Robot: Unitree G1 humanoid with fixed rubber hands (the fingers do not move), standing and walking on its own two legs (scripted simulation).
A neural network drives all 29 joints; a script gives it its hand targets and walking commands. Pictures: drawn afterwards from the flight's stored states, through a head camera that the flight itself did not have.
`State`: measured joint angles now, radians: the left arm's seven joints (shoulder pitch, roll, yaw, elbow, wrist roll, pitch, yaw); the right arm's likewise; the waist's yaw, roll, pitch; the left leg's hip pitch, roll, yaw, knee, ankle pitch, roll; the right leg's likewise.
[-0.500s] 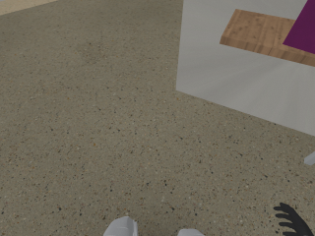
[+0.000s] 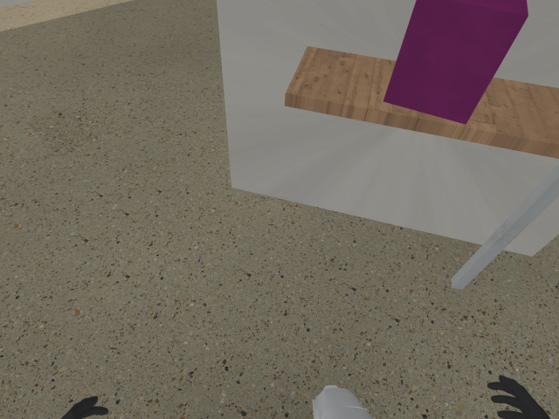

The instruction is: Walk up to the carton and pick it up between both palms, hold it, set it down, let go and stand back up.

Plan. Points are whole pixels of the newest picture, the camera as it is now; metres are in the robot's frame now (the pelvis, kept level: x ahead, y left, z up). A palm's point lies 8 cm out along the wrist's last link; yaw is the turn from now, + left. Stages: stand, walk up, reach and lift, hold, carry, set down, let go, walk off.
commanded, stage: walk up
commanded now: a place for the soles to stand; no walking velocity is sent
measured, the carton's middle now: (448, 48) +0.88 -0.41 +0.12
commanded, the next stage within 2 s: none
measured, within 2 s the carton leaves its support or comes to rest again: neither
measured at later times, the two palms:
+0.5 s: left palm (146, 384) +0.18 +0.21 -0.10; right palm out of the picture +0.10 -0.45 -0.05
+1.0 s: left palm (218, 332) +0.25 +0.10 -0.08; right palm out of the picture +0.15 -0.53 -0.08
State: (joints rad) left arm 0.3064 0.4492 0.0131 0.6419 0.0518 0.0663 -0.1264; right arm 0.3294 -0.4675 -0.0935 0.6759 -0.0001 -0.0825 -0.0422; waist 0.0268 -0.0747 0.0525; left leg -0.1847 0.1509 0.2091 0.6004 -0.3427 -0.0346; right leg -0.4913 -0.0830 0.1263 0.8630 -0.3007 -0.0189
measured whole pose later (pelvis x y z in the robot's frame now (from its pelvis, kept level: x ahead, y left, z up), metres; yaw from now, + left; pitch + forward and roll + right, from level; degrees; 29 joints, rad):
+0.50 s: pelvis +0.06 -0.09 +0.00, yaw -7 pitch -2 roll -1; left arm 0.33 0.46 0.01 0.65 0.05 0.05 -0.09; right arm 0.37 -0.47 -0.07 0.68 0.00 -0.08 -0.05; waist 0.03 -0.05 0.07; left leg -0.33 0.09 0.12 0.68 -0.32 0.01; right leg -0.46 0.10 0.08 0.98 -0.44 -0.04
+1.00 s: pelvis +0.12 -0.20 -0.01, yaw -11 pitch -1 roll +1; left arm 0.37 0.45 0.01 0.66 0.03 -0.06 0.02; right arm 0.31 -0.46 -0.05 0.68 0.00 -0.01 0.00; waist 0.01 0.00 0.07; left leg -0.51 0.11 0.06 1.06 -0.47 0.00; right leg -0.41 0.05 0.05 0.72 -0.29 -0.03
